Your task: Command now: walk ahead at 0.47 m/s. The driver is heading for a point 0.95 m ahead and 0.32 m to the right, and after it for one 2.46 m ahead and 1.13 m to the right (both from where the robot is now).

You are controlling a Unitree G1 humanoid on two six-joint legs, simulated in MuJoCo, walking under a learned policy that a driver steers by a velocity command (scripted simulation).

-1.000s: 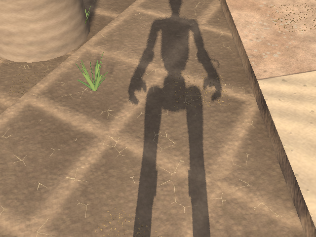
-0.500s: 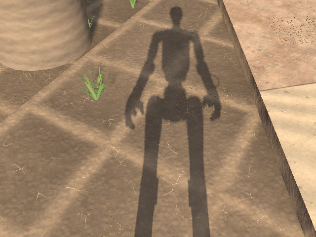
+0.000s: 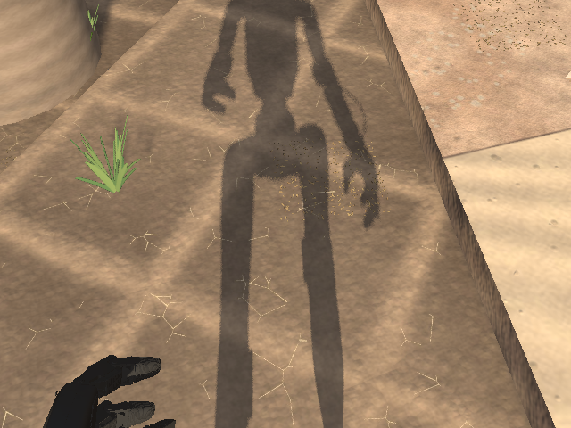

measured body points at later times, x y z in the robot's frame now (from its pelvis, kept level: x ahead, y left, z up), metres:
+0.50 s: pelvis +0.26 +0.00 +0.02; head +0.28 +0.00 +0.47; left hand +0.26 +0.28 -0.10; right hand +0.47 -0.23 -0.06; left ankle +0.43 +0.15 -0.68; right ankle +0.16 -0.10 -0.72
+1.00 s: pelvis +0.52 +0.03 +0.02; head +0.54 +0.02 +0.47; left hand +0.75 +0.23 -0.08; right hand +0.50 -0.25 -0.11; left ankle +0.44 +0.14 -0.72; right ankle +0.66 -0.15 -0.67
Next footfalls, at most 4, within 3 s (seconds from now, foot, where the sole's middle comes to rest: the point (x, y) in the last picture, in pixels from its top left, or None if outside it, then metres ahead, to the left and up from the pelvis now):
0.02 right None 0.20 -0.10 -0.75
0.58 left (215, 420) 0.48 0.14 -0.75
1.12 right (328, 311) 0.72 -0.14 -0.75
1.60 left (295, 209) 1.06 -0.09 -0.75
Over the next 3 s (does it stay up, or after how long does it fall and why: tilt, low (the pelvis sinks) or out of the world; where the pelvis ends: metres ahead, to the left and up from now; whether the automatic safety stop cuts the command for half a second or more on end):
stays up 1.43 -0.62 0.11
